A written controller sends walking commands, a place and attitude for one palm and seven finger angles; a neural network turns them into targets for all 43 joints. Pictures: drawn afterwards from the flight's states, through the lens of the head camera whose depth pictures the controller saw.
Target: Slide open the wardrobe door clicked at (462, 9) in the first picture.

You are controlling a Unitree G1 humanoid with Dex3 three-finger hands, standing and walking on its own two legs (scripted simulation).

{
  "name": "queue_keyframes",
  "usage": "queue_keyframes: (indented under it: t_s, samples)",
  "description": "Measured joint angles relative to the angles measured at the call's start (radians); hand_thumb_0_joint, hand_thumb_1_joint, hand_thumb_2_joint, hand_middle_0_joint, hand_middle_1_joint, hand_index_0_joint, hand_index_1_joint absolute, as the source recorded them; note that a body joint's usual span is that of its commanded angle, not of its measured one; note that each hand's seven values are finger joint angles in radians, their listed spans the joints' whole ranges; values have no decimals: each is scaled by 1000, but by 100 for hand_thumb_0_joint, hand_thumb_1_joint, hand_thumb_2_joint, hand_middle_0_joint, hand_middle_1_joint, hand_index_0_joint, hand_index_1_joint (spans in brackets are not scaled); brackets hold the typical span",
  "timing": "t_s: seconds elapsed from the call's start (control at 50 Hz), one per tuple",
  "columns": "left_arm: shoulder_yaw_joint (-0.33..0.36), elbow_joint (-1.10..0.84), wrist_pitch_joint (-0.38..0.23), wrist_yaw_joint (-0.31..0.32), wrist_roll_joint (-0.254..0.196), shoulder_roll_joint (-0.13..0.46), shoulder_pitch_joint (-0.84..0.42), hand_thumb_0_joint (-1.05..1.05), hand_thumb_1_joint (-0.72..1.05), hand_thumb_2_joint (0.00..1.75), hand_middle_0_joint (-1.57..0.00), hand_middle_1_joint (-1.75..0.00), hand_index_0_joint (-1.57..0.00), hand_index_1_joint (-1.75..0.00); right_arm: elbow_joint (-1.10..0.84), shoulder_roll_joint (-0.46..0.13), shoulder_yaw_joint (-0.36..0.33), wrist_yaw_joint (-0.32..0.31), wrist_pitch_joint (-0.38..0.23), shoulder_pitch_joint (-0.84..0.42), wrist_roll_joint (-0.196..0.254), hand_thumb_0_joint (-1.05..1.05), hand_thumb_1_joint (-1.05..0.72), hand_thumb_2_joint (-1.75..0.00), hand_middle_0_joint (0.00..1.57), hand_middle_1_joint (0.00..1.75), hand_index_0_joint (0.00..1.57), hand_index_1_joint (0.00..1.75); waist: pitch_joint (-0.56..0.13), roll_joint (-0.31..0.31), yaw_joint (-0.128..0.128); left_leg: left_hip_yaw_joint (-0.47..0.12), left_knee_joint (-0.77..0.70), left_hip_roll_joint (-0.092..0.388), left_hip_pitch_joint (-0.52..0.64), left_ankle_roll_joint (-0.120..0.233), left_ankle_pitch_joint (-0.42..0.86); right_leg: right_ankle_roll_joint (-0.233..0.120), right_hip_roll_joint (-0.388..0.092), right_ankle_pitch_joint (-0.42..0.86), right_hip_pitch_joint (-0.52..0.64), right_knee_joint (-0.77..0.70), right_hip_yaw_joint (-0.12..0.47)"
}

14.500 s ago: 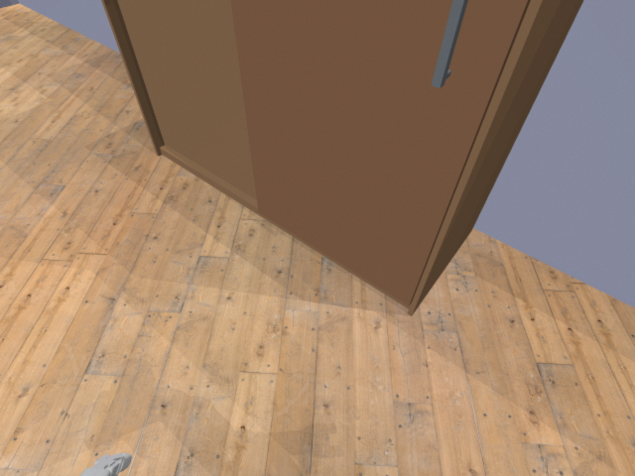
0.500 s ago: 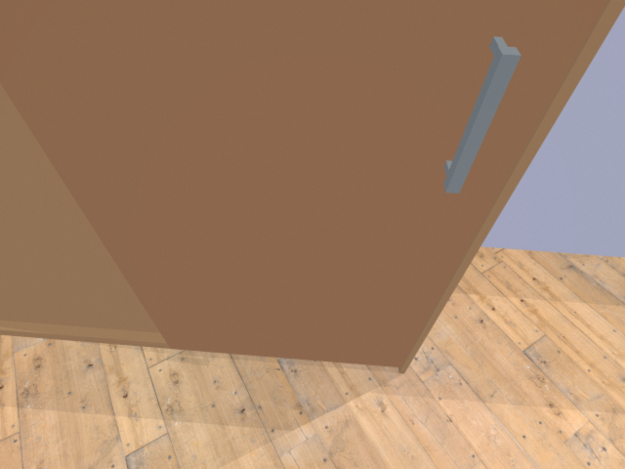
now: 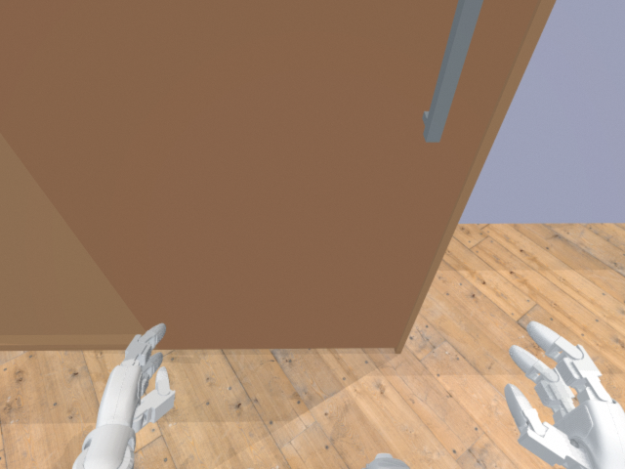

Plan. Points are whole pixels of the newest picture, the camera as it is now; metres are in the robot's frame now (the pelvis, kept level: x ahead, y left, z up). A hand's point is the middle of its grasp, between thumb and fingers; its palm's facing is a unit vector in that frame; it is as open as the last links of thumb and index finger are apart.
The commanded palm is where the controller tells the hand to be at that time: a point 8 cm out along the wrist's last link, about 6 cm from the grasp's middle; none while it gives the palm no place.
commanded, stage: raise the hand with hooked fingers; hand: right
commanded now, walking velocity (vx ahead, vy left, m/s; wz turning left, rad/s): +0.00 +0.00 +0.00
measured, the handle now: (447, 62) +0.55 -0.16 +0.25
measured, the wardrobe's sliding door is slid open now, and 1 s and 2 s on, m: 0.00 0.00 0.00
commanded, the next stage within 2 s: move the hooked fingers beside the handle in 1.66 s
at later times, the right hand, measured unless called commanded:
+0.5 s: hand (594, 335) +0.23 -0.26 +0.14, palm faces +0.03 +1.00 -0.07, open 11.7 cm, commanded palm +0.20 -0.31 +0.16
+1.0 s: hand out of the picture +0.27 -0.28 +0.24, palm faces +0.08 +0.99 -0.10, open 13.9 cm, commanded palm +0.23 -0.33 +0.25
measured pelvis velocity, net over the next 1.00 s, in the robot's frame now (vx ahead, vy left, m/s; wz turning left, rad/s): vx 0.01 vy -0.01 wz -0.02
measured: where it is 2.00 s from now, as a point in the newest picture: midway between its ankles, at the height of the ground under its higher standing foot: outside the picture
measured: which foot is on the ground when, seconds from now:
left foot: down 0.00-1.00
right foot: down 0.00-1.00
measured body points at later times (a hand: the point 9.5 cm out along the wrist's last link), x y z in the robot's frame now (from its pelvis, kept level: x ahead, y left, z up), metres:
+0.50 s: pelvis +0.00 -0.02 +0.03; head +0.00 -0.01 +0.48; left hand +0.16 +0.22 -0.04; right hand +0.22 -0.31 +0.15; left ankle +0.00 +0.13 -0.68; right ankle +0.05 -0.15 -0.68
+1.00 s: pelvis +0.01 -0.01 +0.05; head -0.01 +0.01 +0.50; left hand +0.21 +0.20 -0.01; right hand +0.26 -0.34 +0.25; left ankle +0.00 +0.13 -0.68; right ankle +0.05 -0.15 -0.68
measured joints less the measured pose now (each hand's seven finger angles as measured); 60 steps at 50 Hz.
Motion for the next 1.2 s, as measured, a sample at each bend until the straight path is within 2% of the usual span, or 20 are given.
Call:
queue_keyframes:
  t_s: [0.04, 0.1, 0.18, 0.24, 0.32, 0.44, 0.54, 0.68, 0.88, 1.2]
  samples:
    - [-13, 11, -7, 12, 3, 0, 11, 1, 90, 90, -20, -30, -20, -30, -55, -6, 1, -22, 4, -4, -9, 1, -54, -74, 23, 53, 23, 53, 8, -4, -9, 17, -6, -3, 15, 2, 1, 0, -1, -2, 0, 9, 18]
    - [-40, 41, -12, 22, 1, -12, 22, 1, 90, 90, -20, -30, -20, -30, -105, -30, 9, -19, 21, -47, -18, 1, -47, -71, 23, 58, 23, 57, 18, -12, -8, 35, -29, -7, 38, 2, 11, 0, -2, 3, 9, 5, 36]
    - [-74, 70, -10, 29, -6, -41, 39, 1, 90, 90, -20, -30, -20, -30, -112, -73, 12, 8, 113, -119, -14, 1, -37, -67, 24, 63, 24, 63, 28, -26, 10, 34, -83, -11, 77, -1, 40, -2, -5, 24, 47, -39, 33]
    - [-89, 76, -7, 29, -8, -59, 61, 1, 90, 90, -20, -30, -20, -30, -105, -100, -13, 9, 187, -136, 5, 1, -30, -64, 25, 68, 24, 68, 27, -35, 29, 19, -132, -12, 110, -4, 66, -5, -6, 44, 88, -90, 15]
    - [-93, 78, -14, 25, -10, -60, 98, 1, 90, 90, -20, -30, -20, -30, -116, -113, -59, -10, 231, -125, 35, 1, -21, -60, 25, 74, 25, 74, 21, -41, 41, 2, -187, -9, 148, -11, 92, -12, -5, 64, 135, -147, -7]
    - [-85, 99, -37, 29, -17, -19, 124, 1, 90, 90, -20, -30, -20, -30, -133, -114, -81, -7, 251, -144, 43, 0, -7, -54, 26, 83, 26, 83, 29, -47, 26, -3, -244, -1, 204, -21, 113, -22, 4, 80, 189, -196, -16]
    - [-81, 108, -53, 42, -22, 2, 110, 1, 90, 90, -20, -30, -20, -30, -147, -125, -80, 3, 294, -190, 32, 0, 4, -49, 27, 90, 27, 90, 40, -43, 13, -2, -287, 6, 258, -25, 129, -27, 12, 94, 240, -236, -18]
    - [-96, 90, -59, 50, -29, -2, 70, 1, 90, 90, -20, -30, -20, -30, -146, -157, -118, 13, 374, -275, 40, 0, 21, -42, 28, 101, 28, 101, 48, -41, -1, 1, -351, 7, 331, -24, 154, -25, 15, 119, 313, -300, -19]
    - [-132, 81, -35, 56, -37, -14, 37, 1, 90, 90, -20, -30, -20, -30, -102, -205, -161, 45, 498, -419, 31, -1, 42, -33, 30, 115, 29, 115, 66, -55, -25, 14, -425, 4, 405, -16, 185, -19, 15, 154, 386, -377, -11]
    - [-138, 100, 16, 52, -58, 9, 45, 1, 90, 90, -20, -30, -20, -30, -2, -300, -234, 100, 639, -626, 26, -1, 50, -30, 30, 120, 30, 120, 65, -73, -19, 16, -479, 0, 447, -6, 201, -11, 12, 181, 439, -451, -12]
